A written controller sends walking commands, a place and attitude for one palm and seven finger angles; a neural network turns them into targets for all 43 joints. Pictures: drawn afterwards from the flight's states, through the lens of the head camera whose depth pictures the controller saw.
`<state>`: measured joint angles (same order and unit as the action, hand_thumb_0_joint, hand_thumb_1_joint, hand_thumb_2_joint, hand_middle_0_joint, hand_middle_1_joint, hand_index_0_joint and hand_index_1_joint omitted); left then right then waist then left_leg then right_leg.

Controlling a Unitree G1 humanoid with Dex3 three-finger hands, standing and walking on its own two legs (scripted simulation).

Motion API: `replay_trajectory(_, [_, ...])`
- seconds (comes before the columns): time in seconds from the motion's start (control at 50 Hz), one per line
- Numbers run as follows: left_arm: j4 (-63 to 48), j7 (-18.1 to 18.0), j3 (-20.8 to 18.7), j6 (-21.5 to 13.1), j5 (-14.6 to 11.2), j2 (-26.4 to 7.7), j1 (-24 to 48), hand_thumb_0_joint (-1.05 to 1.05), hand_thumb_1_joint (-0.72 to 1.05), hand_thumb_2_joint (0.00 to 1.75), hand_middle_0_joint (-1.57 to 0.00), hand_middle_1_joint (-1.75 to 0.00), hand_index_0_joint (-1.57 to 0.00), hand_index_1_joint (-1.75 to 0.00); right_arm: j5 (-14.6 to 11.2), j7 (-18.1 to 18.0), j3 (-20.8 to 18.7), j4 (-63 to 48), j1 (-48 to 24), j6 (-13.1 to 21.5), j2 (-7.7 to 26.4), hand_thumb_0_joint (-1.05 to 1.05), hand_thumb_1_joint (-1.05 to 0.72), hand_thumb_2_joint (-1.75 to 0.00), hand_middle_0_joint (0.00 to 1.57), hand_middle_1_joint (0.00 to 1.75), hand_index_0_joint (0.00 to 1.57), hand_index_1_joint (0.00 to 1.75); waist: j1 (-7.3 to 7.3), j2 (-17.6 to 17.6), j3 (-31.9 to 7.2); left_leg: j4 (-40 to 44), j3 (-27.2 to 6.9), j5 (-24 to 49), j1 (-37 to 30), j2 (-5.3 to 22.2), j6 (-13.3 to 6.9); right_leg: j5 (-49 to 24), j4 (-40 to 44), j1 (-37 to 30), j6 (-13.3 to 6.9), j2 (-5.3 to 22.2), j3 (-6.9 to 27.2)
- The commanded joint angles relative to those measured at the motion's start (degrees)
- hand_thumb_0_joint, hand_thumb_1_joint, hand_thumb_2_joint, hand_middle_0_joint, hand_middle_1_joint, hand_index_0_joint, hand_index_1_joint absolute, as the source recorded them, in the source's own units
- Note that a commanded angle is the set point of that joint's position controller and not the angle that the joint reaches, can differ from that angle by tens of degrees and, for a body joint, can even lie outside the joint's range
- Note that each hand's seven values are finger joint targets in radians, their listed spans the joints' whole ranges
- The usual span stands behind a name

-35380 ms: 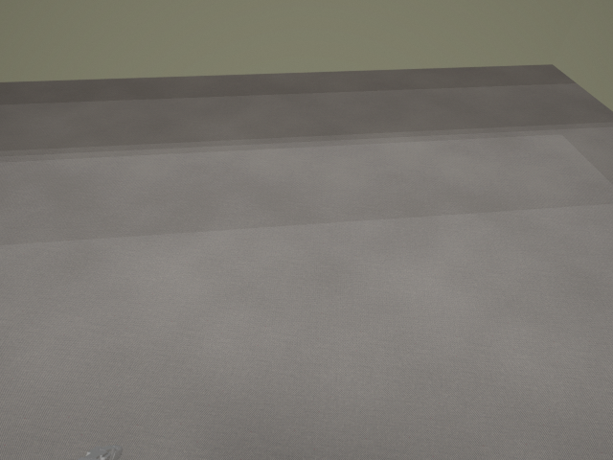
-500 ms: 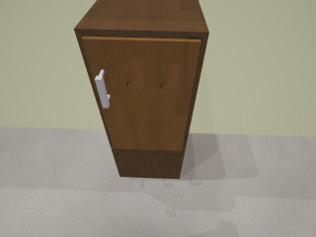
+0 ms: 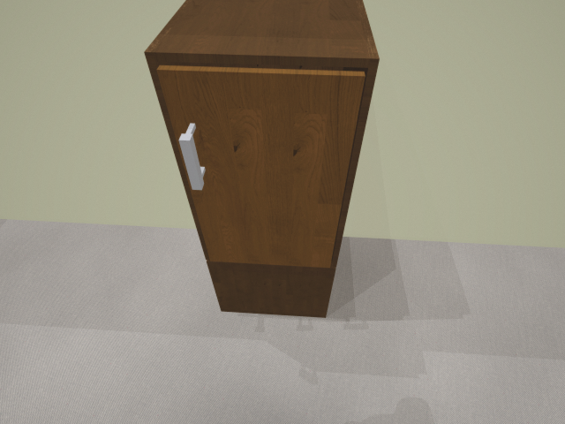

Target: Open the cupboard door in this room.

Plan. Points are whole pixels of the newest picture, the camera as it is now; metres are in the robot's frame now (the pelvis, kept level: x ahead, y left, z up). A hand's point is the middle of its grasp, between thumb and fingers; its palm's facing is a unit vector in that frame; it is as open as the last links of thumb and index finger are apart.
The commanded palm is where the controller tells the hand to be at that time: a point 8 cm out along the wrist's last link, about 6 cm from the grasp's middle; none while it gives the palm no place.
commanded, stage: look again from close up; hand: left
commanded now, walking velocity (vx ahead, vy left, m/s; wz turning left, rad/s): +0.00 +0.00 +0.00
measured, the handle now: (194, 157) +0.59 +0.22 +0.03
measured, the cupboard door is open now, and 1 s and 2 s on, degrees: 0 0 0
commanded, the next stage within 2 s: raise the hand with hooked fingers in 0.46 s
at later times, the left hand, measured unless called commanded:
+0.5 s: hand out of the picture +0.04 +0.16 -0.17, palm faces +0.03 -0.98 -0.19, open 7.3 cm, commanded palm none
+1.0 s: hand (176, 380) +0.19 +0.17 -0.06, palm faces +0.04 -1.00 +0.03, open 8.6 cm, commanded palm +0.18 +0.24 -0.04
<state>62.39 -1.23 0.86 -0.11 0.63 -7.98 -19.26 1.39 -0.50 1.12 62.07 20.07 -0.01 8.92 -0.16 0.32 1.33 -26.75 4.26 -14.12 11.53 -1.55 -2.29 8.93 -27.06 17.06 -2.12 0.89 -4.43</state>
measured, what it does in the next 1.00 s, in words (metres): lowers itself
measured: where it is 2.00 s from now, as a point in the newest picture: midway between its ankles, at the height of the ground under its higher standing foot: outside the picture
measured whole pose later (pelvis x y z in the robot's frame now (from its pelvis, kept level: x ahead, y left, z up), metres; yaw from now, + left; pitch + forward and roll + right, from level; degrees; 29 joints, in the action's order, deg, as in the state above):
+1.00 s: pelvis +0.03 -0.02 -0.08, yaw +1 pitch +12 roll +0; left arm 5.0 19.9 -8.8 -27.0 -15.4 -10.4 -28.5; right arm -1.1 -0.3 -4.6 24.5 6.1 12.6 16.6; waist -2.0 -3.2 -7.9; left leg -62.4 2.4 -32.9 41.8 0.5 -0.8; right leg 26.9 -61.5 47.1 -4.0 1.0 -6.1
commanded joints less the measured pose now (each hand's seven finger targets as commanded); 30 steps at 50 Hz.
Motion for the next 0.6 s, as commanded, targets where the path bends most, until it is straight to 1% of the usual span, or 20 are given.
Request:
replay_trajectory(0.0, [-2.05, -0.5, -1.32, -1.64, 0.05, -5.39, -0.54, 0.0, 0.9, 0.9, -0.2, -0.3, -0.2, -0.3, -0.34, -0.72, -0.93, -0.92, 2.92, 1.48, 4.09, 0.0, -0.9, -0.9, 0.2, 0.3, 0.2, 0.3, 0.44, -0.44, 4.58, 9.18, -8.42, -9.12, 8.46, 6.44, -0.78, 13.72, 6.91, -2.91, -0.82, 5.71, 9.1])
replay_trajectory(0.04, [-1.61, -0.51, -1.23, -1.72, 0.01, -5.09, -1.08, 0.0, 0.9, 0.9, -0.2, -0.3, -0.2, -0.3, -0.4, -0.8, -0.83, -0.37, 3.21, 1.56, 3.66, 0.0, -0.9, -0.9, 0.2, 0.3, 0.2, 0.3, 0.22, -0.57, 4.27, 8.85, -8.04, -8.47, 8.71, 6.32, -0.74, 12.94, 7.05, -3.92, -0.88, 5.86, 9.42])
replay_trajectory(0.12, [-1.03, -0.65, -1.2, -1.93, -0.07, -4.49, -0.99, 0.0, 0.9, 0.9, -0.2, -0.3, -0.2, -0.3, -0.45, -0.96, -0.74, 0.56, 3.96, 1.77, 2.82, 0.0, -0.9, -0.9, 0.2, 0.3, 0.2, 0.3, 0.4, -0.85, 3.69, 8.13, -7.32, -5.3, 7.16, 6.39, -0.45, 10.47, 6.85, -4.33, -1.11, 6.07, 9.17])
replay_trajectory(0.16, [-0.72, -0.69, -1.09, -1.96, -0.14, -4.17, -1.04, 0.0, 0.9, 0.9, -0.2, -0.3, -0.2, -0.3, -0.47, -1.09, -0.65, 0.88, 3.97, 1.98, 2.62, 0.0, -0.9, -0.9, 0.2, 0.3, 0.2, 0.3, 0.33, 0.44, 3.23, 8.43, -7.5, -3.47, 6.5, 6.77, -0.45, 7.26, 6.05, -5.11, -1.19, 5.85, 8.84])
replay_trajectory(0.2, [-0.44, -0.74, -1.06, -1.95, -0.07, -4.02, -1.02, 0.0, 0.9, 0.9, -0.2, -0.3, -0.2, -0.3, -0.55, -1.19, -0.66, 1.14, 3.65, 2.09, 2.59, 0.0, -0.9, -0.9, 0.2, 0.3, 0.2, 0.3, 0.16, 0.75, 3.67, 8.57, -7.54, -2.12, 6.28, 7.15, -0.38, 4.54, 5.3, -5.57, -1.08, 5.6, 7.99])
replay_trajectory(0.24, [-0.28, -0.76, -1.03, -1.99, -0.12, -3.81, -1.17, 0.0, 0.9, 0.9, -0.2, -0.3, -0.2, -0.3, -0.58, -1.32, -0.64, 1.36, 3.53, 2.23, 2.5, 0.0, -0.9, -0.9, 0.2, 0.3, 0.2, 0.3, 0.02, 0.66, 3.4, 8.49, -7.38, -0.66, 6.05, 7.3, -0.38, 2.28, 4.93, -6.53, -1.02, 5.61, 7.83])
replay_trajectory(0.26, [-0.16, -0.77, -1.05, -2.02, -0.13, -3.92, -1.16, 0.0, 0.9, 0.9, -0.2, -0.3, -0.2, -0.3, -0.61, -1.36, -0.63, 1.39, 3.39, 2.24, 2.47, 0.0, -0.9, -0.9, 0.2, 0.3, 0.2, 0.3, 0.03, -0.24, 2.86, 8.16, -7.09, -0.15, 5.55, 7.2, -0.35, 1.57, 5.0, -7.08, -1.03, 5.77, 7.9])
replay_trajectory(0.28, [-0.16, -0.77, -1.05, -2.03, -0.15, -3.87, -1.13, 0.0, 0.9, 0.9, -0.2, -0.3, -0.2, -0.3, -0.62, -1.41, -0.62, 1.47, 3.37, 2.25, 2.57, 0.0, -0.9, -0.9, 0.2, 0.3, 0.2, 0.3, 0.11, -0.35, 2.62, 8.02, -6.91, 0.28, 5.15, 7.15, -0.27, 1.14, 4.93, -7.11, -1.03, 5.81, 7.88])
replay_trajectory(0.32, [-0.15, -0.83, -1.08, -1.99, -0.09, -3.85, -0.81, 0.0, 0.9, 0.9, -0.2, -0.3, -0.2, -0.3, -0.64, -1.48, -0.63, 1.61, 3.23, 2.32, 2.42, 0.0, -0.9, -0.9, 0.2, 0.3, 0.2, 0.3, 0.14, -0.34, 2.95, 8.05, -6.93, 1.74, 4.66, 7.4, -0.3, -0.59, 4.51, -7.05, -1.01, 5.69, 7.72])
replay_trajectory(0.38, [-0.19, -0.85, -1.15, -2.09, -0.1, -3.95, -0.93, 0.0, 0.9, 0.9, -0.2, -0.3, -0.2, -0.3, -0.65, -1.54, -0.76, 1.7, 2.77, 2.41, 2.51, 0.0, -0.9, -0.9, 0.2, 0.3, 0.2, 0.3, 0.11, -0.74, 1.67, 7.38, -6.44, 3.73, 3.15, 7.31, -0.24, -3.54, 4.27, -8.04, -1.04, 6.0, 7.65])
replay_trajectory(0.42, [-0.21, -0.9, -1.14, -2.12, -0.05, -4.08, -0.73, 0.0, 0.9, 0.9, -0.2, -0.3, -0.2, -0.3, -0.67, -1.59, -0.82, 1.81, 2.41, 2.33, 2.53, 0.0, -0.9, -0.9, 0.2, 0.3, 0.2, 0.3, 0.26, -1.4, 2.23, 7.16, -6.3, 4.25, 2.7, 7.35, -0.13, -4.42, 4.41, -7.59, -1.04, 5.96, 7.82])
replay_trajectory(0.46, [-0.22, -0.9, -1.15, -2.16, -0.09, -4.34, -0.67, 0.0, 0.9, 0.9, -0.2, -0.3, -0.2, -0.3, -0.65, -1.63, -0.8, 2.02, 2.23, 2.37, 2.72, 0.0, -0.9, -0.9, 0.2, 0.3, 0.2, 0.3, 0.28, -1.05, 1.66, 7.09, -6.15, 5.35, 1.73, 7.43, -0.04, -5.95, 4.27, -7.96, -1.07, 6.11, 7.63])
replay_trajectory(0.5, [-0.27, -0.93, -1.2, -2.13, 0.0, -4.43, -0.64, 0.0, 0.9, 0.9, -0.2, -0.3, -0.2, -0.3, -0.66, -1.66, -0.9, 2.11, 1.67, 2.36, 2.74, 0.0, -0.9, -0.9, 0.2, 0.3, 0.2, 0.3, 0.23, -0.48, 2.14, 7.05, -6.08, 6.21, 1.32, 7.51, -0.03, -6.98, 4.26, -7.79, -1.11, 6.09, 7.61])
replay_trajectory(0.52, [-0.27, -0.95, -1.24, -2.2, 0.0, -4.66, -0.54, 0.0, 0.9, 0.9, -0.2, -0.3, -0.2, -0.3, -0.66, -1.66, -0.9, 2.15, 1.8, 2.39, 2.86, 0.0, -0.9, -0.9, 0.2, 0.3, 0.2, 0.3, 0.27, -1.04, 1.76, 6.96, -6.05, 6.5, 1.23, 7.49, 0.0, -7.55, 4.17, -8.26, -1.11, 6.2, 7.6])
replay_trajectory(0.54, [2.43, -3.4, -1.73, -2.27, 0.21, -6.89, -6.07, 0.0, 0.9, 0.9, -0.2, -0.3, -0.2, -0.3, -1.44, -1.28, -1.71, -1.85, -5.09, 2.31, 5.56, 0.0, -0.9, -0.9, 0.2, 0.3, 0.2, 0.3, -2.6, -3.55, 2.88, -3.31, -3.25, 6.11, 3.98, 8.1, 1.79, -28.37, 2.91, -7.43, 0.86, 9.06, 9.71])
replay_trajectory(0.56, [-87.54, -2.28, -5.56, -14.74, -12.49, -18.2, 38.92, 0.0, 0.88, 0.89, -0.2, -0.32, -0.2, -0.32, -4.18, -3.6, -2.55, -24.16, -5.38, 11.27, 16.56, 0.0, -0.9, -0.9, 0.2, 0.3, 0.2, 0.3, 5.09, 9.41, -25.84, 4.11, -4.98, 10.6, -8.12, 1.2, 0.42, -14.32, -0.12, -13.21, 0.15, 3.54, 7.64])
replay_trajectory(0.58, [-74.48, -5.17, -7.07, -11.61, -7.61, -15.75, 15.28, 0.0, 0.85, 0.88, -0.2, -0.33, -0.2, -0.33, -3.34, -5.69, -1.38, -21.2, -10.62, 16.22, 11.32, 0.0, -0.9, -0.9, 0.2, 0.3, 0.2, 0.3, -0.22, 15.96, -24.38, 3.97, -3.93, 18.16, -8.1, 2.39, 0.88, -5.09, -2.36, -12.25, -1.73, 0.42, 5.56])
